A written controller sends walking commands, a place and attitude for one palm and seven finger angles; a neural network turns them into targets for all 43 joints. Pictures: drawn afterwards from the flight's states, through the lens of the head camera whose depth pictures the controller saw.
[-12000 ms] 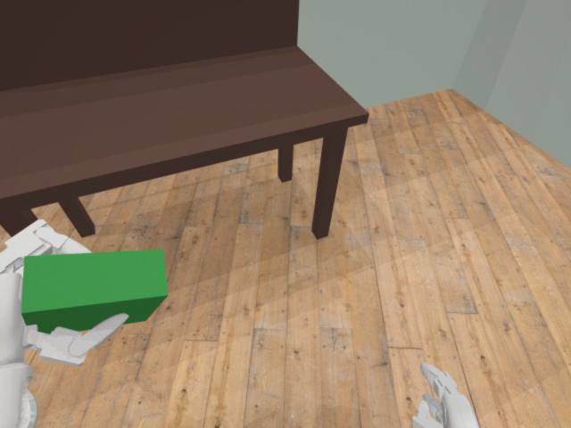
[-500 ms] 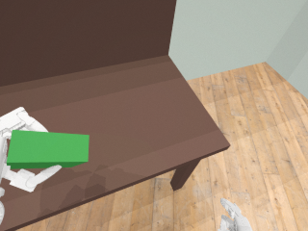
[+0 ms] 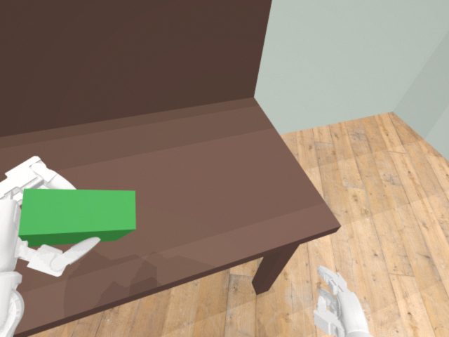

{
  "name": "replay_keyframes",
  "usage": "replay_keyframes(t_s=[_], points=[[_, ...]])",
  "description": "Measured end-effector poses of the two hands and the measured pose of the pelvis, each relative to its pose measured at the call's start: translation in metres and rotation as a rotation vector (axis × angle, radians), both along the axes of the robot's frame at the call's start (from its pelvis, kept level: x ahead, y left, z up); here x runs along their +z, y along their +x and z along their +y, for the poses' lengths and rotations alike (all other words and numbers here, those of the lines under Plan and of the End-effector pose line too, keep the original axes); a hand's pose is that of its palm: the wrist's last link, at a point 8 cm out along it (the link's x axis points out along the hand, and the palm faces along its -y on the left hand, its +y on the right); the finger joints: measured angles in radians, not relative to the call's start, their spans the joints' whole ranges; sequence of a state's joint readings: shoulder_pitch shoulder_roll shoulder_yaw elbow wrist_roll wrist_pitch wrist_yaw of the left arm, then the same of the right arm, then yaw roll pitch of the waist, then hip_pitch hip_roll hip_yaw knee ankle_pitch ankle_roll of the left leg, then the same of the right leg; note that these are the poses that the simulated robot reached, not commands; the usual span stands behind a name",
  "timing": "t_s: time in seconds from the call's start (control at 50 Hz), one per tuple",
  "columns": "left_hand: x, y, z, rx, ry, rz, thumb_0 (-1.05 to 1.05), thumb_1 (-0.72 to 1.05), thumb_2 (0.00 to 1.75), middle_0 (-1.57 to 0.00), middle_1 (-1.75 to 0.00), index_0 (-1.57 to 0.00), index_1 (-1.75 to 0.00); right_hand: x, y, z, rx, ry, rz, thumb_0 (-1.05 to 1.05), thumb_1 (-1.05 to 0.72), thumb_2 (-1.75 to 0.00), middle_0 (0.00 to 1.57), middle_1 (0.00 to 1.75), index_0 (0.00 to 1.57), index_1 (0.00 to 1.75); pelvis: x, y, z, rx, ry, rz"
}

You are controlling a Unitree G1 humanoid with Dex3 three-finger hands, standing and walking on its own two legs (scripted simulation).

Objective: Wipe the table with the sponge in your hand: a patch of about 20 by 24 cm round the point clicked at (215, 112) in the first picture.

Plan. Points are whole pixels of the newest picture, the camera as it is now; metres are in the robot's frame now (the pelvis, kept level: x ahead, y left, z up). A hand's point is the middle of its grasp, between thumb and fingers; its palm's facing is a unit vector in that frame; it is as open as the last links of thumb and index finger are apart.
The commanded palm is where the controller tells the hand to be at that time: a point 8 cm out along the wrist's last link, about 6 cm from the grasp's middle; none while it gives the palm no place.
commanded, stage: look again from close up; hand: left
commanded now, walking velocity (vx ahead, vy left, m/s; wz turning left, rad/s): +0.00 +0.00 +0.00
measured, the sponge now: (94, 219) +0.23 +0.21 +0.14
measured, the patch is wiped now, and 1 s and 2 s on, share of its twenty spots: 0.00 0.00 0.00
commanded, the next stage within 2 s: turn the palm down, sponge in hand in 0.30 s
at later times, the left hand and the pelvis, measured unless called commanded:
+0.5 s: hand (44, 185) +0.24 +0.26 +0.19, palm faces +0.37 -0.78 -0.51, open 9.4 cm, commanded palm +0.16 +0.28 +0.17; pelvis -0.01 -0.01 -0.01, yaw +2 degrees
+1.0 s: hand (71, 237) +0.21 +0.23 +0.13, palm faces +0.29 -0.58 -0.76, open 9.4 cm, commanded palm +0.16 +0.26 +0.17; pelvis +0.00 -0.06 -0.02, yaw +2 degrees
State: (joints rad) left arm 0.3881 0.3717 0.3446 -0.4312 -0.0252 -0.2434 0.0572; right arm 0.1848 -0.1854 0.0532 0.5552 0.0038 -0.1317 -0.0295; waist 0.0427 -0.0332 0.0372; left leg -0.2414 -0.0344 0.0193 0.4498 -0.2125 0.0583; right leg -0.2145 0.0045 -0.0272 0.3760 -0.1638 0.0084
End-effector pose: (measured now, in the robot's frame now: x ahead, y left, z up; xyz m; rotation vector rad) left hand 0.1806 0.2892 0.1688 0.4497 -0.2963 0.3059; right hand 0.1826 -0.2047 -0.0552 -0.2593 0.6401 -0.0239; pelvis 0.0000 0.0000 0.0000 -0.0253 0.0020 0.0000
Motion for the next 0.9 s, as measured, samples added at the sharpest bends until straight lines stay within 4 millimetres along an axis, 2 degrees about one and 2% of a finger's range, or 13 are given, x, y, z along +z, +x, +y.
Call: replay_keyframes(t_s=[0.24, 0.4, 0.42, 0.46, 0.5, 0.54, 0.58, 0.66, 0.74, 0.82, 0.9], points=[[-0.002, 0.001, -0.007, -0.016, 0.013, 0.031, -0.01, -0.44, 1.03, -0.80, -1.38, -0.80, -1.39, -0.011, -0.031, -0.017, -0.065, -0.003, 0.060, 0.01, -0.90, -0.90, 0.20, 0.30, 0.21, 0.30, 0.001, -0.003, -0.003, -0.003, 0.002, 0.000], [0.001, -0.001, -0.012, -0.025, 0.025, 0.030, -0.01, -0.44, 1.03, -0.80, -1.38, -0.80, -1.39, -0.011, -0.036, -0.027, -0.085, -0.011, 0.057, 0.01, -0.90, -0.90, 0.20, 0.30, 0.20, 0.30, 0.001, -0.004, -0.006, -0.002, 0.004, 0.000], [0.007, 0.001, -0.012, -0.036, 0.067, 0.017, -0.01, -0.44, 1.03, -0.80, -1.38, -0.80, -1.39, -0.011, -0.035, -0.026, -0.080, -0.018, 0.056, 0.01, -0.90, -0.90, 0.20, 0.30, 0.20, 0.30, 0.000, -0.005, -0.007, 0.013, 0.000, -0.003], [0.027, 0.012, -0.003, -0.027, 0.187, -0.016, -0.01, -0.44, 1.03, -0.81, -1.38, -0.81, -1.38, -0.015, -0.034, -0.026, -0.022, -0.042, 0.065, 0.01, -0.90, -0.90, 0.20, 0.30, 0.20, 0.30, -0.004, -0.009, -0.010, 0.032, 0.009, -0.018], [0.041, 0.021, 0.011, 0.019, 0.165, -0.018, -0.01, -0.45, 1.03, -0.81, -1.38, -0.81, -1.38, -0.021, -0.030, -0.028, 0.010, -0.039, 0.077, 0.01, -0.90, -0.90, 0.20, 0.30, 0.20, 0.30, -0.005, -0.011, -0.013, 0.030, 0.016, -0.025], [0.044, 0.025, 0.019, 0.061, 0.110, 0.020, -0.01, -0.44, 1.03, -0.81, -1.38, -0.81, -1.39, -0.024, -0.024, -0.032, 0.000, -0.015, 0.068, 0.01, -0.90, -0.90, 0.20, 0.30, 0.21, 0.30, -0.006, -0.010, -0.014, 0.015, 0.020, -0.028], [0.036, 0.023, 0.015, 0.077, 0.110, 0.101, -0.01, -0.44, 1.03, -0.80, -1.39, -0.80, -1.39, -0.024, -0.018, -0.036, -0.014, 0.007, 0.042, 0.01, -0.90, -0.90, 0.20, 0.30, 0.21, 0.30, -0.006, -0.008, -0.015, 0.005, 0.023, -0.030], [0.008, 0.008, -0.014, 0.017, 0.174, 0.253, -0.01, -0.44, 1.03, -0.80, -1.39, -0.80, -1.40, -0.022, -0.005, -0.043, -0.016, 0.017, -0.001, 0.01, -0.90, -0.90, 0.20, 0.30, 0.21, 0.30, -0.009, -0.006, -0.019, 0.000, 0.029, -0.024], [-0.004, -0.013, -0.035, -0.003, 0.222, 0.237, -0.01, -0.44, 1.03, -0.80, -1.39, -0.80, -1.39, -0.025, 0.005, -0.050, 0.004, -0.012, -0.003, 0.01, -0.90, -0.90, 0.20, 0.30, 0.20, 0.30, -0.014, -0.004, -0.030, 0.014, 0.031, -0.008], [0.003, -0.023, -0.032, 0.103, 0.289, 0.163, -0.01, -0.44, 1.03, -0.81, -1.38, -0.81, -1.39, -0.032, 0.014, -0.055, 0.032, -0.027, 0.021, 0.01, -0.90, -0.90, 0.20, 0.30, 0.20, 0.30, -0.018, -0.003, -0.042, 0.041, 0.026, 0.003], [0.005, -0.021, -0.021, 0.207, 0.319, 0.207, -0.01, -0.44, 1.03, -0.81, -1.38, -0.81, -1.39, -0.039, 0.018, -0.059, 0.032, -0.024, 0.043, 0.01, -0.90, -0.90, 0.20, 0.30, 0.20, 0.30, -0.020, -0.002, -0.051, 0.054, 0.025, 0.004]])
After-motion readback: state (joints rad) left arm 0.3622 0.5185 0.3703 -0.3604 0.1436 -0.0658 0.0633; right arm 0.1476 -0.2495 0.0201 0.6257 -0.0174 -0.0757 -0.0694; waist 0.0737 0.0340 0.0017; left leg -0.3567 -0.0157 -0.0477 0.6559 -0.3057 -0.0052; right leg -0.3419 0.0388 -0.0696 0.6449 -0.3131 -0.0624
